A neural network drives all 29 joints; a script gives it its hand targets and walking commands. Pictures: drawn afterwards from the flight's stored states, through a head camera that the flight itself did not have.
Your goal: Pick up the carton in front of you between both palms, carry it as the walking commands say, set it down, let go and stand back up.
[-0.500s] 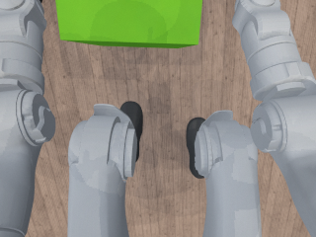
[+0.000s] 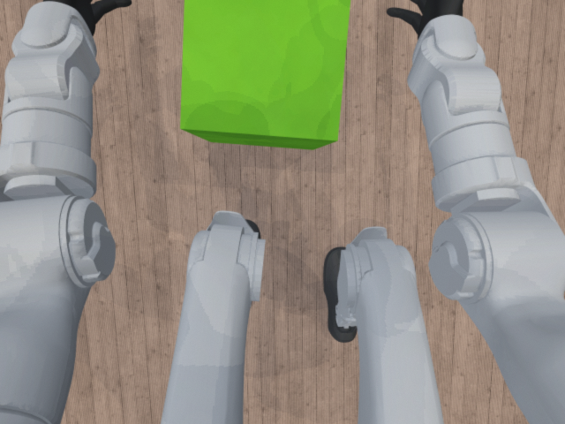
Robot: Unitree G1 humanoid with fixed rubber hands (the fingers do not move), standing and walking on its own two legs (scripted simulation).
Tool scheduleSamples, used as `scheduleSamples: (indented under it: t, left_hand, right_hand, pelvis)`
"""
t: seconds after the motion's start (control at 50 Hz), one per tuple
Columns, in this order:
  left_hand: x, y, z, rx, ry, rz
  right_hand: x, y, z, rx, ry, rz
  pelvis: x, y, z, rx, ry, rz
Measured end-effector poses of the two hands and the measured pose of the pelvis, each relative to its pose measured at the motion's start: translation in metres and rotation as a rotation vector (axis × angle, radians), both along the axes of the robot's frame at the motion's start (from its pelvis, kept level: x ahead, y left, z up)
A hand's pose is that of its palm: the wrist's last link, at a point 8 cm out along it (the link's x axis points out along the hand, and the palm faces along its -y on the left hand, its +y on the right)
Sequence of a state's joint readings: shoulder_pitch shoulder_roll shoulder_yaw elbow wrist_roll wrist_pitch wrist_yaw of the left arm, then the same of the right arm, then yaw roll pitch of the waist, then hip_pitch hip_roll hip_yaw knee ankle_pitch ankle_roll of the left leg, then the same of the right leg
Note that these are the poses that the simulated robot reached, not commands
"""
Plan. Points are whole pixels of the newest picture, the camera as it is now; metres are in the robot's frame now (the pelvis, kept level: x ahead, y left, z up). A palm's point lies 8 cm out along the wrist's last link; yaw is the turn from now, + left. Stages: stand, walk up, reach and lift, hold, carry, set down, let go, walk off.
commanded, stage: set down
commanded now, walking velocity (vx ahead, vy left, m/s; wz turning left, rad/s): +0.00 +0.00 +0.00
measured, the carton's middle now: (265, 80) +0.52 +0.10 -0.32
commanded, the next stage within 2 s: let go in 0.62 s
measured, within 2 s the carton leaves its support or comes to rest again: neither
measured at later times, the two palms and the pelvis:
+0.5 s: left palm out of the picture +0.52 +0.31 +0.04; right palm out of the picture +0.56 -0.09 +0.03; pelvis +0.02 +0.01 +0.13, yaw +1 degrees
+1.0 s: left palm out of the picture +0.43 +0.31 +0.14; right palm out of the picture +0.47 -0.12 +0.14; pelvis +0.08 +0.02 +0.26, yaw +4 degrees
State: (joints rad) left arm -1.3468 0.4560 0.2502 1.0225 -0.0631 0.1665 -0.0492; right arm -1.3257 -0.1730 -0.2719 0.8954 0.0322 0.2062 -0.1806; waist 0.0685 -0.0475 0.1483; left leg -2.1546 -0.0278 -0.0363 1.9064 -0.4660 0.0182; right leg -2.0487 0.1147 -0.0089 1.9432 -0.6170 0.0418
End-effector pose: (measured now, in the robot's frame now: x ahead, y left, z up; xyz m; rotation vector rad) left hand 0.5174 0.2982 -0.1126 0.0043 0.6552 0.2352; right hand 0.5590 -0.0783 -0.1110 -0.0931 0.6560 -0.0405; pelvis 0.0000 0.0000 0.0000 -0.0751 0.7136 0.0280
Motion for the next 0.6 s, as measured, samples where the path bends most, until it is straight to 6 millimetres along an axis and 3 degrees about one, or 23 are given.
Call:
scheduleSamples:
  t: [0.26,0.6]
  left_hand:
    - [0.002,0.010,0.068,0.008,-0.012,0.000]
    - [0.001,0.012,0.177,0.004,-0.011,-0.020]
  right_hand:
    - [0.001,-0.004,0.066,-0.004,-0.025,0.002]
    - [-0.003,-0.009,0.174,-0.005,-0.024,0.007]
  pelvis:
    - [0.009,0.004,0.063,0.002,0.065,0.006]
    - [0.030,0.009,0.162,0.004,0.071,0.024]
